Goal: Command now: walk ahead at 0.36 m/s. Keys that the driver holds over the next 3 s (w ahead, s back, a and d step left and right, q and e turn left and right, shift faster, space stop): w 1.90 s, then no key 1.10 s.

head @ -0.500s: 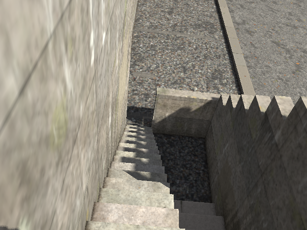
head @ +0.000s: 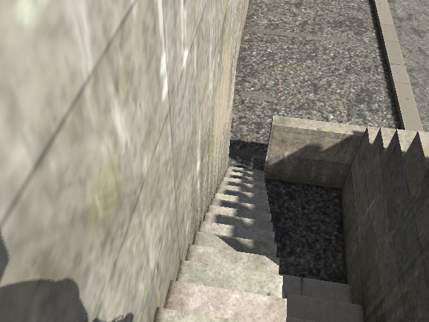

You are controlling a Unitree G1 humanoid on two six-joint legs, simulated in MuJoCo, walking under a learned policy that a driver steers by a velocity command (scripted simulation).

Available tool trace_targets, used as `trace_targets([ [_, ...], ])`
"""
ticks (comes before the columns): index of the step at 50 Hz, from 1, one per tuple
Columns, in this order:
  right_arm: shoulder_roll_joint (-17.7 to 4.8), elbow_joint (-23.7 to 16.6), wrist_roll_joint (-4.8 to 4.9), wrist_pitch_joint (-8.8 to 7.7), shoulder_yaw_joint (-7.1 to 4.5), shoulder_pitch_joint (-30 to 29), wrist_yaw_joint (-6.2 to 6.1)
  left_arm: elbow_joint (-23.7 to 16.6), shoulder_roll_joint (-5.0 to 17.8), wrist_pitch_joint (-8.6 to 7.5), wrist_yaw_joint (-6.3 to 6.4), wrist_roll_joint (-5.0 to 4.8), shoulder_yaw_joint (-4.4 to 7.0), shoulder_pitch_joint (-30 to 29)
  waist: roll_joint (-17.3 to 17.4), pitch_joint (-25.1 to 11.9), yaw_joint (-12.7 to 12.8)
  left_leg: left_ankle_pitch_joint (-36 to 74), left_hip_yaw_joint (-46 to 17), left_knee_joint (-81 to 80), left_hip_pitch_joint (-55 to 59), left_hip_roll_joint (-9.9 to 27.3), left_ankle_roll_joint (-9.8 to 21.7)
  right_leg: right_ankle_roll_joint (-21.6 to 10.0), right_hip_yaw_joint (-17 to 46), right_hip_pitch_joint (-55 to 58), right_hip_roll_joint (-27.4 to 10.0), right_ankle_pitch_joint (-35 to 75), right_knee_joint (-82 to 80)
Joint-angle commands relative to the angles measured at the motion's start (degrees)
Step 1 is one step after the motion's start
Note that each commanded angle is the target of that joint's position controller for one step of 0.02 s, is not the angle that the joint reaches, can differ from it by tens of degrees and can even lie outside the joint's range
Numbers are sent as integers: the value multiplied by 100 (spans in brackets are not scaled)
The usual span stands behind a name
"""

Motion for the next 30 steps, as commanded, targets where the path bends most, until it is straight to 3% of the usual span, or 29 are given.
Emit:
trace_targets([
  [1, -765, -234, 28, -91, -103, 186, -55, -301, 735, -122, -2, -6, 165, -215, -256, 185, -45, 1024, 239, -44, -18, -167, 320, -211, 192, -156, -301, 1369, -183],
  [9, -814, -432, 56, -98, -105, 293, -53, -371, 708, -185, 8, -3, 182, -223, -194, 51, -104, 1919, 240, 289, 140, -152, 369, -246, -47, 15, -191, 1996, 219],
  [12, -938, -432, 57, -212, -166, 457, -23, -490, 721, -167, -2, 43, 180, -336, -70, -76, -111, 2490, 198, 322, 318, -155, 370, -207, -77, 61, -192, 2482, 462],
  [13, -864, -563, 38, -211, -132, 346, -20, -529, 775, -142, 2, 57, 197, -328, -206, -71, -108, 2612, 233, 395, 280, -160, 355, -233, -87, 80, -166, 2614, 478],
  [16, -874, -703, 33, -193, -122, 358, -15, -626, 760, -53, 26, 90, 198, -382, 29, -151, -160, 3095, 255, 395, 304, -165, 330, -234, -96, 210, -185, 2784, 566],
  [17, -874, -767, 60, -201, -121, 409, -45, -672, 739, -28, 19, 132, 199, -391, 59, -183, -206, 3235, 259, 306, 363, -145, 324, -230, -60, 238, -198, 2857, 591],
  [19, -906, -714, 95, -172, -126, 530, -90, -716, 782, 7, 21, 73, 242, -442, 168, -185, -250, 3577, 275, 216, 600, -117, 322, -197, -48, 107, -210, 2769, 642],
  [21, -983, -782, 75, -104, -178, 468, -122, -784, 770, -15, 17, 81, 255, -538, 188, -54, -278, 3853, 229, 140, 748, -100, 348, -123, -106, -89, -164, 2633, 671],
  [22, -1145, -727, 72, -148, -224, 661, -112, -961, 742, -65, 25, 52, 226, -827, 184, -75, -378, 4112, 218, -79, 906, -21, 339, -101, 8, -163, -238, 2817, 627],
  [24, -1216, -708, 106, -108, -275, 717, -128, -1037, 674, -124, 32, 65, 230, -946, 234, -84, -395, 4752, 191, -398, 1339, 147, 337, -14, 40, -286, -326, 2603, 561],
  [26, -1166, -604, 84, -48, -299, 942, -134, -1058, 767, -175, 3, 10, 278, -995, 100, -52, -480, 5069, 170, -463, 1687, 241, 355, 13, 1, -529, -314, 2590, 745],
  [27, -1178, -478, 113, -54, -328, 1097, -108, -1105, 689, -183, 49, -27, 271, -1092, 204, -49, -508, 5167, 84, -491, 1909, 327, 395, 44, -104, -740, -269, 2280, 806],
  [30, -1081, -217, 99, -81, -360, 1435, -63, -1227, 555, -205, 10, 3, 224, -1333, 232, 55, -584, 5342, 32, -427, 2254, 451, 499, 52, -157, -1204, -284, 2097, 955],
])
Next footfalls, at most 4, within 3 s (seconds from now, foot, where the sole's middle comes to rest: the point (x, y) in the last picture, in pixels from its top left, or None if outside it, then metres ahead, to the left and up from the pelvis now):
1.18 left None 0.44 0.14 -1.19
1.54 right None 0.63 -0.21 -1.39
2.36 left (211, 311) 0.88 0.00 -1.60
2.60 right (275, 319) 0.78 -0.29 -1.43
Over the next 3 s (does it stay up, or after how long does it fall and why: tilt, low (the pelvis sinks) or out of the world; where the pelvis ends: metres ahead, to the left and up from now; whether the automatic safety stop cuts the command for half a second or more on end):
stays up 0.89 -0.11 -0.81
